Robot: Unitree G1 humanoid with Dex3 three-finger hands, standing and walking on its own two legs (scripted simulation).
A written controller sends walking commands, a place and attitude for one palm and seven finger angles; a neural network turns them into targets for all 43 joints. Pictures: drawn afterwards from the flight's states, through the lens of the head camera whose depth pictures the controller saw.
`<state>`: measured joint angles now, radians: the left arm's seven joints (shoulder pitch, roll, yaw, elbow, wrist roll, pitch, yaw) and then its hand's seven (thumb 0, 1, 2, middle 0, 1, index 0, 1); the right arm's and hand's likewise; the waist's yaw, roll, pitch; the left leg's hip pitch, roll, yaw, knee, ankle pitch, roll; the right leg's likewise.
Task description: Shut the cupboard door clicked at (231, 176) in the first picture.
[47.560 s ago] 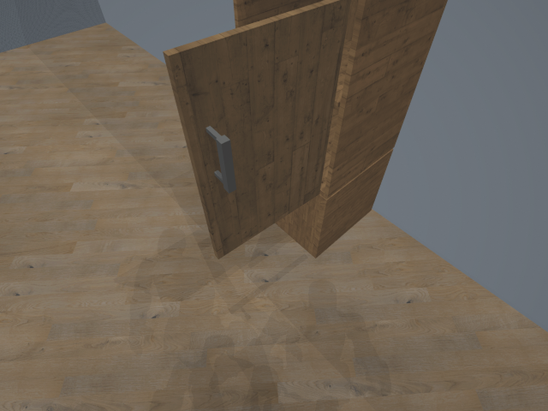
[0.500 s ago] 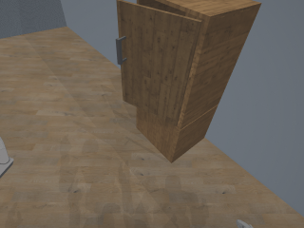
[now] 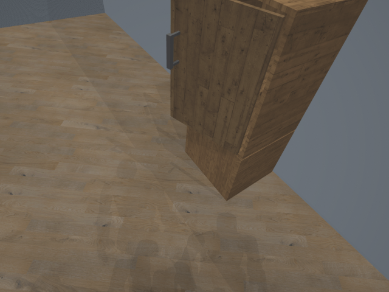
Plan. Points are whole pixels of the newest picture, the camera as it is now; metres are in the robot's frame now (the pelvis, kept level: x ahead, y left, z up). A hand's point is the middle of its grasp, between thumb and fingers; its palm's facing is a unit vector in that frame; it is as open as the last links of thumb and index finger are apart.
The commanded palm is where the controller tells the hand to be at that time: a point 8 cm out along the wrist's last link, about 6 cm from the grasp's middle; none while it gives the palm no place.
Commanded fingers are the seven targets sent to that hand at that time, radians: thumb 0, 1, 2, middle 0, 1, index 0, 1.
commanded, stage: let the arm hang, fingers relaxed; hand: left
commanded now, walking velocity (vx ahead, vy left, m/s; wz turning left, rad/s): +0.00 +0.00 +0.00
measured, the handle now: (173, 50) +0.93 +0.14 +0.03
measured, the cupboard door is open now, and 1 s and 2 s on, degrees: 18 18 18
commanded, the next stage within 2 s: look to check the result in 0.70 s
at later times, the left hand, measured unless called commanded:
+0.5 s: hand out of the picture -0.03 +0.17 -0.17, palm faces +0.01 -0.99 -0.13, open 7.4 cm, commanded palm none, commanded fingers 0.00 0.90 0.90 -0.20 -0.30 -0.20 -0.30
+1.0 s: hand out of the picture -0.05 +0.18 -0.17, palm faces +0.00 -0.99 -0.17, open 7.4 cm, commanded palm none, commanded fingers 0.00 0.90 0.90 -0.20 -0.30 -0.20 -0.30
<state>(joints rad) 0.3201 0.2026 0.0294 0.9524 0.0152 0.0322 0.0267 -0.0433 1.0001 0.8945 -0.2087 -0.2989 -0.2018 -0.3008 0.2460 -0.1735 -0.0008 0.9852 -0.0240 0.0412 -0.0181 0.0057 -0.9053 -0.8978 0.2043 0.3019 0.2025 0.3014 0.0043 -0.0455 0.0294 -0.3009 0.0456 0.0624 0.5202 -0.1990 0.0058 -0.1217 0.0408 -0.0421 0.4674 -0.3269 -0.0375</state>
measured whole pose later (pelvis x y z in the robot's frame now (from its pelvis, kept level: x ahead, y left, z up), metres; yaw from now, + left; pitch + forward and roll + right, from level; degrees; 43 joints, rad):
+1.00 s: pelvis +0.00 +0.02 +0.01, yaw -2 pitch -2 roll +0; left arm 0.37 0.13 0.00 1.16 0.02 0.00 0.04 0.00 0.90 0.90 -0.20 -0.30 -0.19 -0.30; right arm 0.32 -0.13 -0.02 1.14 -0.01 0.02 -0.03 0.00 -0.91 -0.90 0.20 0.30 0.20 0.30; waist -0.01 -0.01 0.02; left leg -0.23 0.01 0.12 0.40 -0.15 0.04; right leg -0.09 0.00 0.01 0.41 -0.29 0.00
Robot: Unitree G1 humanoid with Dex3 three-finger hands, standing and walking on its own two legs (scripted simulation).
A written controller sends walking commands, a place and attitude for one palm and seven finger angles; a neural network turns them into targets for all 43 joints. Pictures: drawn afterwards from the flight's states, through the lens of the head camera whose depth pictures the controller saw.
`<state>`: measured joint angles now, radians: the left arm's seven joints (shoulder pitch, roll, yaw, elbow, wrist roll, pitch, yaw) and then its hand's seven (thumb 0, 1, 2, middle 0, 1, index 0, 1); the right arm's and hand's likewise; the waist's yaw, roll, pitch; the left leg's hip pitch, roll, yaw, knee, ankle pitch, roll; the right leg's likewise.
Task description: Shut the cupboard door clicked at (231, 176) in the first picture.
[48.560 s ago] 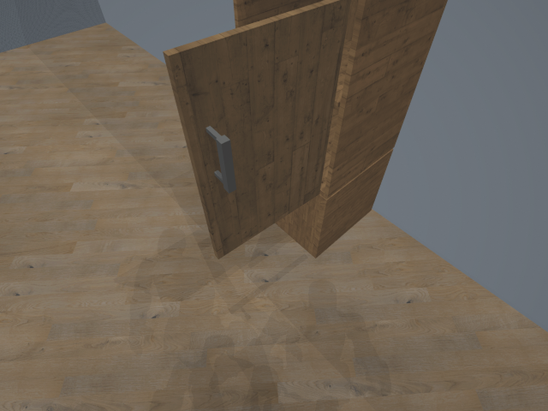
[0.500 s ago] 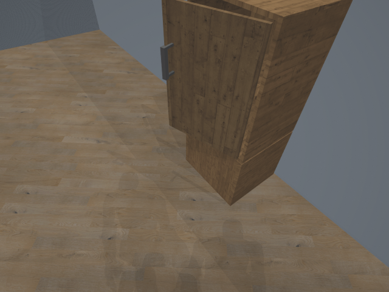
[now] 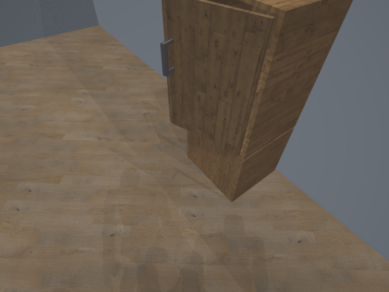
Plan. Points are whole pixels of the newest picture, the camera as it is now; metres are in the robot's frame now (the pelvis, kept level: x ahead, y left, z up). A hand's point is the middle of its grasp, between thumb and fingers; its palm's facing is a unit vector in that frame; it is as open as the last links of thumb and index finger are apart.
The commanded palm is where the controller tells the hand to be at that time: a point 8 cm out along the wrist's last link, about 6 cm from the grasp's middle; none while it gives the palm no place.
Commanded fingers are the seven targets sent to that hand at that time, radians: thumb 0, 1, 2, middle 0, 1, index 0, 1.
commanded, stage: look to check the result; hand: left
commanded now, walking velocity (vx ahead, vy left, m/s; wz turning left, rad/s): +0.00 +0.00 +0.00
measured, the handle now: (168, 57) +0.92 +0.15 +0.03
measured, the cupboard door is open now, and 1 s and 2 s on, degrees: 18 18 18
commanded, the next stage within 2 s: walk to a spot facing it in 0.26 s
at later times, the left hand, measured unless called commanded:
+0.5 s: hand out of the picture -0.01 +0.16 -0.18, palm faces +0.04 -0.98 -0.18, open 7.4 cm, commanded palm none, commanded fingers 0.00 0.90 0.90 -0.20 -0.30 -0.20 -0.30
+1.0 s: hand out of the picture +0.04 +0.22 -0.16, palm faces +0.26 -0.92 -0.28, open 7.4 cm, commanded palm none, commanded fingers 0.00 0.90 0.90 -0.20 -0.30 -0.20 -0.30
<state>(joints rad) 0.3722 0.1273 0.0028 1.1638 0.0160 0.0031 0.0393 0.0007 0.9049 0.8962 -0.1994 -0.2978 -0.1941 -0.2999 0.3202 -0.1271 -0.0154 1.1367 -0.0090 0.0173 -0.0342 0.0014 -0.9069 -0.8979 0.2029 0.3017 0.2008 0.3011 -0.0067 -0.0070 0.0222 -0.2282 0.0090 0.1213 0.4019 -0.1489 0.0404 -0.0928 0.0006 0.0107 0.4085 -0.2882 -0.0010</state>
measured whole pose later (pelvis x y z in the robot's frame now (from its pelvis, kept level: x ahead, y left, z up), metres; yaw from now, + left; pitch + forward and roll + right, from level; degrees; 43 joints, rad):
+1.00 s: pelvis -0.01 -0.02 -0.01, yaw +15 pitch +2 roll -2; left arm 0.14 0.24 0.08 0.90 0.03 0.05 0.02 0.00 0.90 0.90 -0.20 -0.30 -0.19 -0.30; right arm 0.21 -0.22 -0.07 0.94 -0.03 0.06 0.00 0.00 -0.90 -0.90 0.21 0.30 0.20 0.30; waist -0.03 0.03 0.07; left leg -0.39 -0.06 -0.10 0.45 -0.10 0.03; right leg -0.38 -0.01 0.02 0.85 -0.44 0.03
